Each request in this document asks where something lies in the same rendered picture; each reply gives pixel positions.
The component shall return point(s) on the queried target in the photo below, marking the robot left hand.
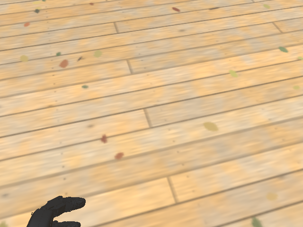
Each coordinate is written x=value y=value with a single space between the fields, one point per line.
x=44 y=216

